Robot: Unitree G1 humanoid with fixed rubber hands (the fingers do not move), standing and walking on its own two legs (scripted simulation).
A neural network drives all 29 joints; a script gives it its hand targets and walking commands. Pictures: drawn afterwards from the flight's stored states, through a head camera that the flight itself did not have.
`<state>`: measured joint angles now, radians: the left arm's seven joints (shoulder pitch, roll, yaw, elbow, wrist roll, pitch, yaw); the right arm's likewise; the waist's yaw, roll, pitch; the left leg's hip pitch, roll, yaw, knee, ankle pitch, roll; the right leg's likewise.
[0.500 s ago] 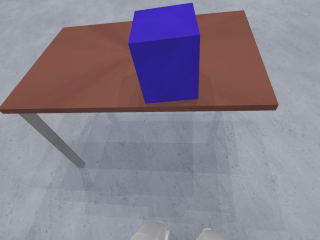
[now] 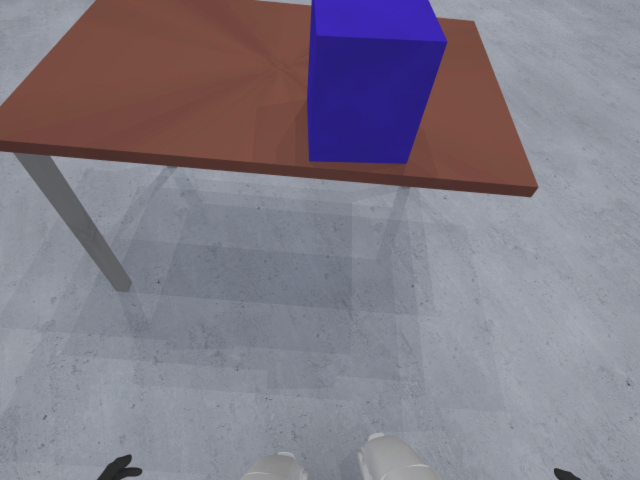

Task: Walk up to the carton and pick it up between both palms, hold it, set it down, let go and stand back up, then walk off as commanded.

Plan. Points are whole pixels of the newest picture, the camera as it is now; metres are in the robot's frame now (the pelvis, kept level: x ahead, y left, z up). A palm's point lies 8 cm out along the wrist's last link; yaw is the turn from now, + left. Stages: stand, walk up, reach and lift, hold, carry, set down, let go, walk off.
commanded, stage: walk off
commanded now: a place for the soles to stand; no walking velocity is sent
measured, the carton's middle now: (362, 76) +0.79 -0.05 +0.05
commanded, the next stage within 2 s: none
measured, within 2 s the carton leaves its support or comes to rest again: neither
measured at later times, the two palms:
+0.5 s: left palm out of the picture -0.05 +0.23 -0.12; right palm out of the picture +0.07 -0.38 -0.10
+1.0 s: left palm out of the picture -0.05 +0.20 -0.07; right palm out of the picture -0.12 -0.44 -0.16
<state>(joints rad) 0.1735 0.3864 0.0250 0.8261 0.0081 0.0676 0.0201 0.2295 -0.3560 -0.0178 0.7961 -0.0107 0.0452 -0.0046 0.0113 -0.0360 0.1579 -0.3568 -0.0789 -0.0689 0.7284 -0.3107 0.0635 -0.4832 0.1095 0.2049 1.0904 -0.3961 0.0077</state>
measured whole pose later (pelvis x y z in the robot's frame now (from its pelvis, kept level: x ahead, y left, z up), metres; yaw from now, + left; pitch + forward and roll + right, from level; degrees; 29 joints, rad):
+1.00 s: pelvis -0.15 -0.12 -0.01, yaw +1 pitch -6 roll +2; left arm 0.17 0.38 0.02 0.77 0.01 0.03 0.02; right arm 0.29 -0.47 -0.02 0.91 -0.01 0.10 -0.01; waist 0.01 0.09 0.19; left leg -0.41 -0.12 -0.12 1.21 -0.38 0.02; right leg -0.44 0.09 0.08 0.78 -0.24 -0.05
